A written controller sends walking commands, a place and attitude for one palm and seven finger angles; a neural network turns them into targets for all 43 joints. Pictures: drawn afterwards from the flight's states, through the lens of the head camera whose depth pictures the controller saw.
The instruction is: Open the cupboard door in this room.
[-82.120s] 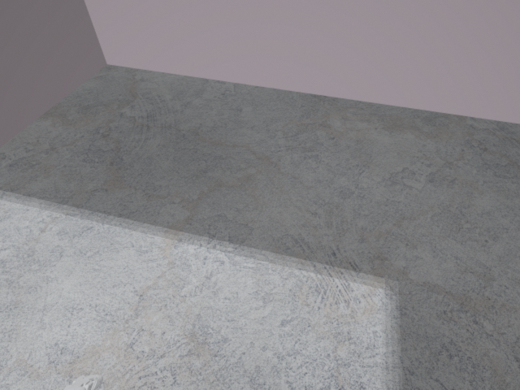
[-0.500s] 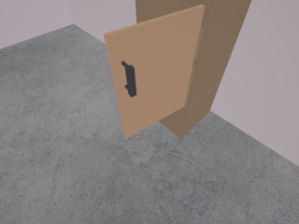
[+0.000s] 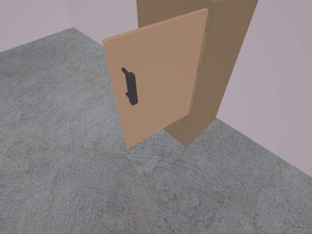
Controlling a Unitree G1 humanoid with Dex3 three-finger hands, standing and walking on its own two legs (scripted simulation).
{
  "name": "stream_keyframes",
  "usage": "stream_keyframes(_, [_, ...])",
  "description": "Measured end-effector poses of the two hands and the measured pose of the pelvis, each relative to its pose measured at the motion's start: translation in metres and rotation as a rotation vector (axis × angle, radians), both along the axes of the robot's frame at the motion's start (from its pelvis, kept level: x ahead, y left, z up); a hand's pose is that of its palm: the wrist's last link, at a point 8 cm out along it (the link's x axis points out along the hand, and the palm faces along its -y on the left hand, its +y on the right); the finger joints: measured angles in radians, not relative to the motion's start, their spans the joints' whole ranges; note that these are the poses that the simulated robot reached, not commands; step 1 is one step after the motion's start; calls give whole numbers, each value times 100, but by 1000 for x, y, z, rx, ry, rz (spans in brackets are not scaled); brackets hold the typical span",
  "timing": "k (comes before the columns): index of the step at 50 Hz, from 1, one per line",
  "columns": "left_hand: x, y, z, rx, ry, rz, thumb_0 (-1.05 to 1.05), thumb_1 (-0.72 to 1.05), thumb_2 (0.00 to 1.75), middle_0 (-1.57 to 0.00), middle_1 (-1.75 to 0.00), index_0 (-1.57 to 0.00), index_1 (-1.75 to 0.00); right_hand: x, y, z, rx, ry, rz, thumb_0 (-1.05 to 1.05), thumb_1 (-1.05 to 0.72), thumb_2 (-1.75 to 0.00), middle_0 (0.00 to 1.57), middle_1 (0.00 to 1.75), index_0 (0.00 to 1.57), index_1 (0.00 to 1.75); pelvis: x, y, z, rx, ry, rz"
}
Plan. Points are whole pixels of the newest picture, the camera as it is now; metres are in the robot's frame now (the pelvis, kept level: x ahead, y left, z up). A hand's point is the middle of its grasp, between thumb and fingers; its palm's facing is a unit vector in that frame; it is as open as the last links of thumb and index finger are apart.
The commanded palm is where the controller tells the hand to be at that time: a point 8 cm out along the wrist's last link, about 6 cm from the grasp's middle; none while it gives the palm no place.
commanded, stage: look to check the result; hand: left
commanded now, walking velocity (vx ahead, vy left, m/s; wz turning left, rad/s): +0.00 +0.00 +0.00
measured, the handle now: (129, 86) +0.58 +0.13 +0.03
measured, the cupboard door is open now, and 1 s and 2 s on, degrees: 80 80 80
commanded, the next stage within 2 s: stand and wait in 0.40 s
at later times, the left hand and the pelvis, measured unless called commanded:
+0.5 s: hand out of the picture +0.07 +0.22 -0.16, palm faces -0.01 -0.95 -0.31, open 7.3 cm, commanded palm none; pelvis +0.01 -0.01 +0.00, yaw +0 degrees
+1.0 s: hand out of the picture +0.10 +0.22 -0.16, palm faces -0.02 -0.95 -0.33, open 7.3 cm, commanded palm none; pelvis +0.03 -0.01 +0.00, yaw +0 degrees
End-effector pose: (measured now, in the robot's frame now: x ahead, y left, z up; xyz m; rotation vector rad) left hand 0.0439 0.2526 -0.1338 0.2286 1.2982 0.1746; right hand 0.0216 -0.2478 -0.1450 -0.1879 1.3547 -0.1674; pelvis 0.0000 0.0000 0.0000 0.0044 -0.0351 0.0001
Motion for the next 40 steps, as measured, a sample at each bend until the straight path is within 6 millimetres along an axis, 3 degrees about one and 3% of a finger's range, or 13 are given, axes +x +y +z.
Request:
stream_keyframes(13, [4,14,7,41,26,-1,0,91,90,-20,-30,-21,-30,15,-19,4,-31,3,20,0,-90,-90,20,30,20,30,7,-4,2,-1,3,1])
stream_keyframes(29, [34,12,11,48,-24,-21,0,91,90,-20,-30,-21,-30,45,-29,9,-45,-49,37,0,-90,-90,20,30,20,30,17,-8,3,1,7,0])
stream_keyframes(40, [46,13,14,56,-37,-30,0,91,90,-20,-30,-21,-30,53,-35,10,-52,-52,38,0,-90,-90,20,30,20,30,23,-10,3,2,12,-2])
